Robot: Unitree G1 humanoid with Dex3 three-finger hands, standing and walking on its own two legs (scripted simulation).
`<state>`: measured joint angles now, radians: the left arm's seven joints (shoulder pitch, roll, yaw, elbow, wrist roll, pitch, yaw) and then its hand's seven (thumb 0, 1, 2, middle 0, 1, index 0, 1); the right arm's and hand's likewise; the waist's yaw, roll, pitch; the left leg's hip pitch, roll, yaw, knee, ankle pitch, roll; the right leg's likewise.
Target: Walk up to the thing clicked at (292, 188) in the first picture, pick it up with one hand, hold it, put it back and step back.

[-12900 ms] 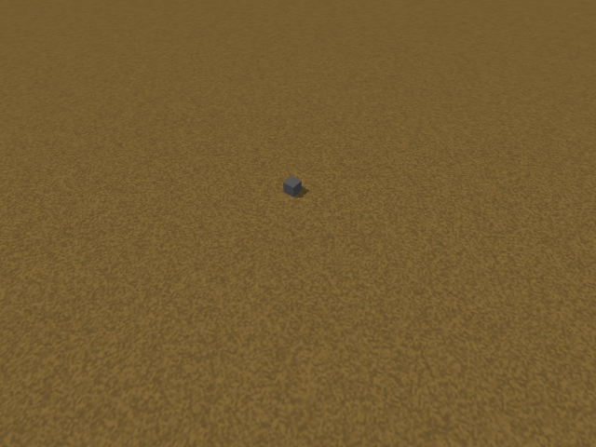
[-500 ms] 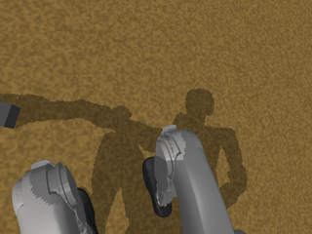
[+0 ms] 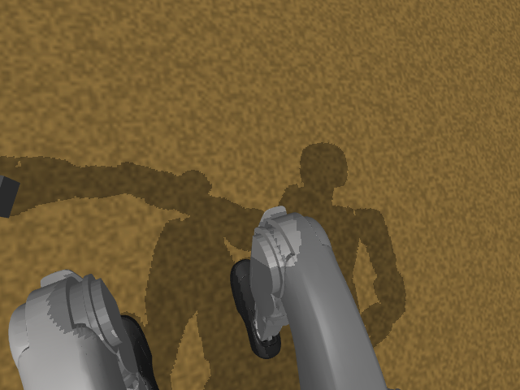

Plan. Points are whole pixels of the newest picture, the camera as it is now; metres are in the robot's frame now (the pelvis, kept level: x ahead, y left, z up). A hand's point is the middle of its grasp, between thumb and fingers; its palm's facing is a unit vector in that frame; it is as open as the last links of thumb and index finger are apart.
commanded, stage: rise first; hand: left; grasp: from above
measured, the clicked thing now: out of the picture +0.46 +0.32 -0.30
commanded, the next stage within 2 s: none
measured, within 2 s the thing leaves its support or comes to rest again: neither
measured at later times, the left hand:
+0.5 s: hand out of the picture +0.44 +0.35 -0.18, palm faces -0.07 -0.43 -0.90, open 13.3 cm
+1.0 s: hand out of the picture +0.44 +0.34 -0.18, palm faces -0.07 -0.43 -0.90, open 13.1 cm
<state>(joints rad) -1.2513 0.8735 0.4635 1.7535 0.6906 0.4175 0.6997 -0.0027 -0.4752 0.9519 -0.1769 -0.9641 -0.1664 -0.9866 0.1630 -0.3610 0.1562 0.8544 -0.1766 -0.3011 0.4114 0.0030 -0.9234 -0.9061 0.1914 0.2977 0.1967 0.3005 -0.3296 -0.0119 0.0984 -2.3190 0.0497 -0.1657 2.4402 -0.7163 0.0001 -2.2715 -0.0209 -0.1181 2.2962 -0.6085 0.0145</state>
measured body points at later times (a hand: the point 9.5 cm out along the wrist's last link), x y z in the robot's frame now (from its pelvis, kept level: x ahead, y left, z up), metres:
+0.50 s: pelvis +0.00 +0.00 +0.00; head +0.27 +0.07 +0.35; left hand +0.44 +0.36 -0.13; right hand +0.00 -0.26 -0.08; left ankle +0.07 +0.13 -0.29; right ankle +0.12 -0.12 -0.29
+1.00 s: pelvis +0.00 +0.00 +0.00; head +0.28 +0.07 +0.35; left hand +0.44 +0.36 -0.13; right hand +0.00 -0.26 -0.08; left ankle +0.07 +0.13 -0.29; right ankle +0.12 -0.12 -0.29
